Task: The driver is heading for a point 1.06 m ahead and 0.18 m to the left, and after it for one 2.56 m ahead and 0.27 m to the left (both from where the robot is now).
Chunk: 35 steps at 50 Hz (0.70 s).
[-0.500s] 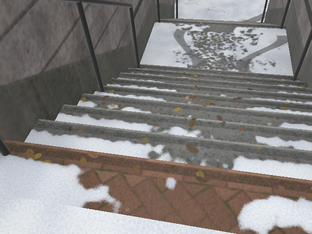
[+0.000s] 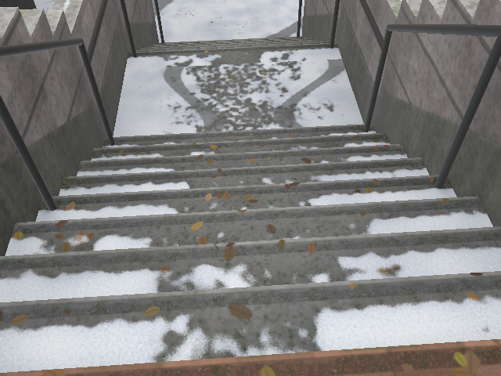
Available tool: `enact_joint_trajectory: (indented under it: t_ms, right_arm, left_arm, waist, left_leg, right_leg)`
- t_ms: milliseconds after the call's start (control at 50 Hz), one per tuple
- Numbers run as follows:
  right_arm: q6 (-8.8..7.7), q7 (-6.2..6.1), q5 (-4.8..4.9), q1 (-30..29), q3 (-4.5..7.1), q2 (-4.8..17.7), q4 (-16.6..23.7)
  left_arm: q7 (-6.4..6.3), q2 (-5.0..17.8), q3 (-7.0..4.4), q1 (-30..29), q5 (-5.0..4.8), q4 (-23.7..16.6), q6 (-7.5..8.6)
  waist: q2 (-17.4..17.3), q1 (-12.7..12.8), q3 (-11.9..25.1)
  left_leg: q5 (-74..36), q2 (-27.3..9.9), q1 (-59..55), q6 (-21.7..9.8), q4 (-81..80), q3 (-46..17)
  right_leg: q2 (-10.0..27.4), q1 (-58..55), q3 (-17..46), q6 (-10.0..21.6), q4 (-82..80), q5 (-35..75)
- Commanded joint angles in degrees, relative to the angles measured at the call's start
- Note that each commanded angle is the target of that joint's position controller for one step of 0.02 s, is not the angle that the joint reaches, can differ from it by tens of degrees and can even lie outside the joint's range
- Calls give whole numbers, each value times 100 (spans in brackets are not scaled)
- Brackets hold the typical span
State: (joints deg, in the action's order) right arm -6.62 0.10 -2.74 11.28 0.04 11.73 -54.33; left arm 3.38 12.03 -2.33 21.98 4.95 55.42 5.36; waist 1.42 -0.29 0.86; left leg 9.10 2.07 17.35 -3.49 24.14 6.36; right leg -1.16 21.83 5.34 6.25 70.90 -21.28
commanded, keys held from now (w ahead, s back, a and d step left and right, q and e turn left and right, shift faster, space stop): w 0.18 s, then w+q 0.78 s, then w+e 0.04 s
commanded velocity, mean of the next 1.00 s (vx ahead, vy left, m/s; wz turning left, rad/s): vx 0.50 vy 0.00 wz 0.30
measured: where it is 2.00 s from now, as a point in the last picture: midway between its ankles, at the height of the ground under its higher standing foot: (210, 283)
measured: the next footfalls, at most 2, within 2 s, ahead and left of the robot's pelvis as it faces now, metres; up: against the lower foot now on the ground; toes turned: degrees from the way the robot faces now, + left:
right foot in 0.36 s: +0.37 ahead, -0.14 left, +0.00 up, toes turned +1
left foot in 0.90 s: +0.47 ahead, +0.17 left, +0.00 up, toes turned +27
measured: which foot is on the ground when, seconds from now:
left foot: down 0.00-0.38, up 0.40-0.88, down 0.90-1.00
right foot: up 0.00-0.34, down 0.36-0.92, up 0.94-1.00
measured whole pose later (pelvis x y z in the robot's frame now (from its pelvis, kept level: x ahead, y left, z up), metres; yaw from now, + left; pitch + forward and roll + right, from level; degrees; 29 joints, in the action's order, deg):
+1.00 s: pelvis +0.46 +0.05 -0.03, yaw +25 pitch -1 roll +1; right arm -0.9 -0.2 0.0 13.6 3.9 12.3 -52.4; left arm -0.1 12.5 -4.4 19.7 0.1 56.1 3.5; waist 2.2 0.7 -2.6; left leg 21.1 1.9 21.4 -2.8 43.2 3.6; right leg 7.8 19.1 -3.3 -2.4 72.7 -27.7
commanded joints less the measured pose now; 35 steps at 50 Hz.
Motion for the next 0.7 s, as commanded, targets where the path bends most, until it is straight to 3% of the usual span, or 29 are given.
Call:
enact_joint_trajectory:
  t_ms: [20,60,120,160,200,300,320,340,360,380,400,420,440,460,480,500,520,540,600,640,680,700]
  right_arm:
    - [-111,-107,78,323,-51,-122,51]
    - [-212,-90,44,423,15,81,29]
    - [-199,114,-124,771,34,240,-50]
    - [-189,246,-92,1119,58,392,-183]
    - [-176,302,-74,1465,78,480,-360]
    - [56,350,-65,1738,201,653,-526]
    - [106,331,-54,1683,237,676,-532]
    - [116,306,-80,1653,263,684,-525]
    - [75,291,-85,1474,249,577,-383]
    - [-36,292,-136,2090,-4,-289,-169]
    - [-46,380,-36,1532,45,-53,-139]
    - [-41,335,0,1044,196,254,-80]
    - [-31,196,-22,963,251,338,-163]
    - [15,121,-105,1156,238,166,-192]
    - [42,129,-185,1037,188,-86,-145]
    - [60,173,-183,957,146,-296,-75]
    - [54,226,-120,860,121,-403,4]
    - [40,297,-51,712,118,-376,51]
    - [99,474,-88,293,149,-77,282]
    - [175,532,-86,190,139,-61,408]
    - [269,530,-103,105,144,16,531]
    - [303,526,-121,381,127,2,472]
  left_arm:
    - [-124,-144,59,-521,86,-605,-24]
    - [-42,-74,65,-533,6,-609,-86]
    - [36,-133,155,-976,-58,-684,-163]
    - [50,-87,177,-1358,-83,-820,-254]
    - [13,110,125,-1598,-111,-893,-297]
    - [-116,372,7,-2382,-144,-1088,-208]
    - [-145,400,-15,-2304,-176,-1039,-153]
    - [-195,519,-76,-2015,-237,-935,-85]
    - [-244,953,-231,-1178,-356,-726,3]
    - [-274,1269,-266,241,-342,-460,36]
    - [-341,1073,-268,1326,-208,-15,12]
    - [-396,1028,-319,819,-130,30,90]
    - [-423,641,-213,79,-214,-66,106]
    - [-457,145,-37,-193,-283,-125,90]
    - [-496,-168,47,-329,-307,-154,95]
    - [-518,-154,38,-360,-290,-172,95]
    - [-560,-130,20,-433,-260,-185,148]
    - [-576,-85,4,-425,-207,-173,202]
    - [-523,-65,49,72,4,98,278]
    - [-435,86,59,293,87,271,293]
    - [-334,204,81,237,91,287,312]
    - [-317,252,95,368,192,387,320]
  waist:
    - [-255,51,-49]
    - [-358,125,-238]
    - [-326,32,-265]
    - [-452,-16,-223]
    - [-428,-63,-234]
    - [-488,-173,-241]
    - [-489,-64,-207]
    - [-503,95,14]
    - [-249,411,700]
    - [1174,673,2318]
    - [1021,1111,2081]
    - [585,959,701]
    - [491,620,74]
    - [444,309,200]
    - [297,201,68]
    - [186,127,3]
    - [46,95,-25]
    - [66,105,-99]
    - [70,158,-192]
    - [186,95,-203]
    - [128,20,-220]
    - [163,-61,-240]
  left_leg:
    - [-452,-1727,-841,-1249,-1860,-1856]
    - [-658,-1454,-541,-1235,-2042,-1265]
    - [-1726,-1257,-151,-1214,-2012,-704]
    - [-2487,-1345,-382,-1206,-1847,-670]
    - [-2915,-1482,-985,-1201,-1612,-773]
    - [-2645,-1652,-2066,-959,-1120,-1154]
    - [-2827,-1612,-2013,-872,-882,-1146]
    - [-3295,-1417,-1542,-668,-476,-1054]
    - [-2903,-951,-749,-296,480,-776]
    - [-149,-39,1286,184,2428,-543]
    - [2488,109,2430,133,3955,-838]
    - [2087,-356,2873,-117,4744,-1238]
    - [1663,-677,2673,-184,4841,-1118]
    - [1350,-836,2234,-248,4564,-1184]
    - [1061,-930,2048,-240,4499,-1225]
    - [972,-961,1957,-212,4429,-1189]
    - [784,-997,1904,-190,4170,-1165]
    - [479,-1017,1897,-154,3905,-1053]
    - [-563,-1069,1968,-112,2898,-870]
    - [-918,-1050,1830,-115,2701,-853]
    - [-989,-985,1656,-102,2628,-823]
    - [-1354,-1084,1783,-118,3250,-1125]
  right_leg:
    - [788,1239,182,132,-67,143]
    - [851,1276,-126,4,-870,277]
    - [805,856,-590,-142,-2402,1478]
    - [701,810,-593,-220,-2881,1991]
    - [655,1083,-471,-225,-3296,2238]
    - [464,1087,-446,-158,-4252,1744]
    - [388,662,-565,-84,-4517,1939]
    - [315,-352,-626,77,-4431,2265]
    - [562,-1952,-384,506,-3995,3053]
    - [2097,-4923,1660,1842,-4519,2991]
    - [2607,-5064,3047,1757,-5361,1991]
    - [2387,-3638,2339,1116,-5627,521]
    - [2179,-2405,1560,834,-5855,98]
    - [2035,-1945,1203,735,-6059,441]
    - [1954,-1654,792,670,-6176,976]
    - [1919,-1513,467,672,-6295,1325]
    - [1842,-1397,111,650,-6374,1641]
    - [1728,-1273,-296,653,-6445,2024]
    - [1631,-1146,-1022,680,-6459,2970]
    - [1735,-1094,-1221,735,-6398,3594]
    - [1750,-1037,-1447,729,-6286,3605]
    - [2010,-1205,-1321,820,-6087,3790]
